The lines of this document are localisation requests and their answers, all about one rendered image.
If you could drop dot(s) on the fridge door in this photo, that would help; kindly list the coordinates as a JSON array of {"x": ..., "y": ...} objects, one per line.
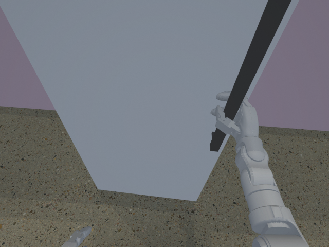
[{"x": 134, "y": 81}]

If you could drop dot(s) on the robot left hand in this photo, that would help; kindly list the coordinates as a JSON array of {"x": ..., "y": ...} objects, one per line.
[{"x": 77, "y": 237}]

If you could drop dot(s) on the robot right upper arm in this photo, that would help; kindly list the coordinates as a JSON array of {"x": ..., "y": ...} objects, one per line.
[{"x": 276, "y": 240}]

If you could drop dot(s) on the robot right forearm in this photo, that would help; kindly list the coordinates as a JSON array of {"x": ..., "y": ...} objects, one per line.
[{"x": 268, "y": 214}]

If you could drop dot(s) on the handle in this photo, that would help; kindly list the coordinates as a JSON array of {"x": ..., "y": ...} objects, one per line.
[{"x": 264, "y": 34}]

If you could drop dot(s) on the robot right hand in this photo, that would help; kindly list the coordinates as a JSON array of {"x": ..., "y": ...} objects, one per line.
[{"x": 245, "y": 122}]

